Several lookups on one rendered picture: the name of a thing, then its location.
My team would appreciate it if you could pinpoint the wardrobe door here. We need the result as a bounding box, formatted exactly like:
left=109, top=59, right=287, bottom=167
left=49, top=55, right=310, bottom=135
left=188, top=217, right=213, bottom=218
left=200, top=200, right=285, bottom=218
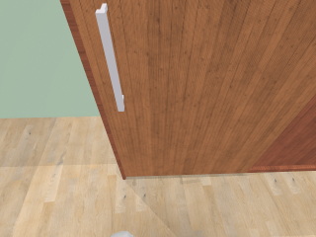
left=253, top=94, right=316, bottom=167
left=69, top=0, right=316, bottom=177

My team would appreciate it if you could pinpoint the handle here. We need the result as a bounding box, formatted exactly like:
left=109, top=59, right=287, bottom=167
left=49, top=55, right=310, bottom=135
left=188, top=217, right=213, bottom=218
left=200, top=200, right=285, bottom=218
left=95, top=3, right=124, bottom=112

